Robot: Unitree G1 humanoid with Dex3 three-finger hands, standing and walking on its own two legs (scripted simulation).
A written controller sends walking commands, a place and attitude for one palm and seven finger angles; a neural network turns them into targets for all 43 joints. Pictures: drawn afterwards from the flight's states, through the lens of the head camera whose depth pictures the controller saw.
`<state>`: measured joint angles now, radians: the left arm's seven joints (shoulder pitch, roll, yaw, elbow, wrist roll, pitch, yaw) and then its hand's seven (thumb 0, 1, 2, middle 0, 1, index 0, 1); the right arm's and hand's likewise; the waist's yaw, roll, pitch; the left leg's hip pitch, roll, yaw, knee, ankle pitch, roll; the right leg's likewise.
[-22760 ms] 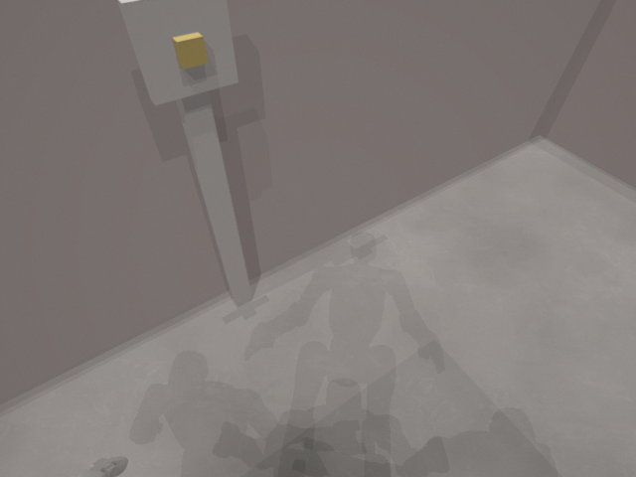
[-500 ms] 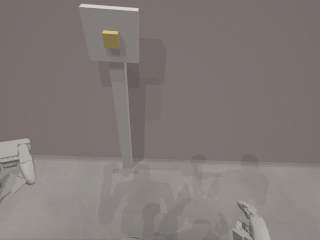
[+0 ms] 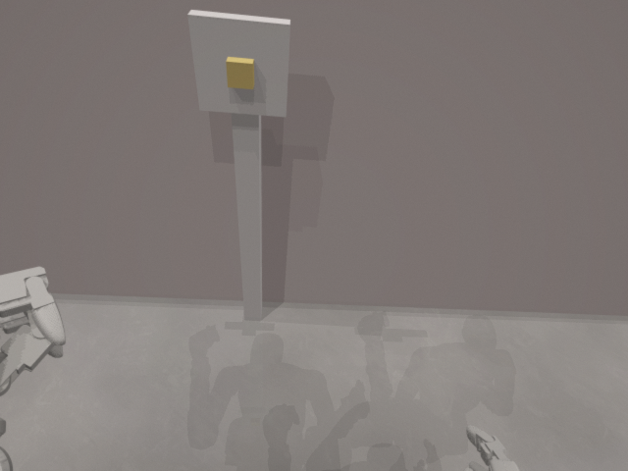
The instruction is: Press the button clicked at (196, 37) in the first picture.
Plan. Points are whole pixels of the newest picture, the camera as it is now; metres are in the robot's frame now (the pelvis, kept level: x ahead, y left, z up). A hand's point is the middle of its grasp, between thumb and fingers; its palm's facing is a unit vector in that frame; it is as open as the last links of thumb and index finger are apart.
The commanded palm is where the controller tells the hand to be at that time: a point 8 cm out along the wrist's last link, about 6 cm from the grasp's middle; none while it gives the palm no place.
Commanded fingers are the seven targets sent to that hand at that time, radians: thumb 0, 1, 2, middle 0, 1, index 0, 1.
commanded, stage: stop stepping back and stand still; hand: left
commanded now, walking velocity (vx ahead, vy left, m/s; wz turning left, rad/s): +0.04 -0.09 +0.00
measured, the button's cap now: (240, 72) +0.76 +0.20 +0.17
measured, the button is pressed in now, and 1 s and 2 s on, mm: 0 0 0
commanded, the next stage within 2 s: let the arm hang, fingers relaxed in 0.34 s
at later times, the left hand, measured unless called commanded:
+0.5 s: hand (77, 371) +0.18 +0.25 +0.11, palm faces +0.31 -0.85 -0.43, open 3.1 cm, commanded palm none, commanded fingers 0.00 0.90 0.90 -1.15 -1.34 -1.15 -1.34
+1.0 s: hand out of the picture -0.10 +0.21 -0.16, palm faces +0.06 -0.96 -0.27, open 5.3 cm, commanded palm none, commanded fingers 0.00 0.90 0.90 -0.24 -0.34 -0.24 -0.34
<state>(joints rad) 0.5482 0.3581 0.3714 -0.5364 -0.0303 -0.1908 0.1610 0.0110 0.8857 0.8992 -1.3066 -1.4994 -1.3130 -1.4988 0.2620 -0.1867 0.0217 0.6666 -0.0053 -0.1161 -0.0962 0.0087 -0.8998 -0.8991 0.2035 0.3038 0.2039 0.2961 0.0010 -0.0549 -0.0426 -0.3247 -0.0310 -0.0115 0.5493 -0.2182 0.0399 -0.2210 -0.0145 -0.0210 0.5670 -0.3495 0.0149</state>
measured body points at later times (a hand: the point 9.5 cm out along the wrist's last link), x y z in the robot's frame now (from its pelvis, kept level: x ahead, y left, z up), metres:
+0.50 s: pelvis -0.03 +0.00 +0.00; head -0.04 +0.00 +0.45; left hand +0.16 +0.29 +0.13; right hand +0.14 -0.24 -0.08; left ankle +0.02 +0.10 -0.73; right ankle -0.03 -0.12 -0.73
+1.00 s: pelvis -0.04 -0.01 +0.01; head -0.02 -0.01 +0.46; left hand -0.11 +0.26 -0.14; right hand -0.06 -0.26 -0.15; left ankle +0.02 +0.10 -0.73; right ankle -0.03 -0.12 -0.73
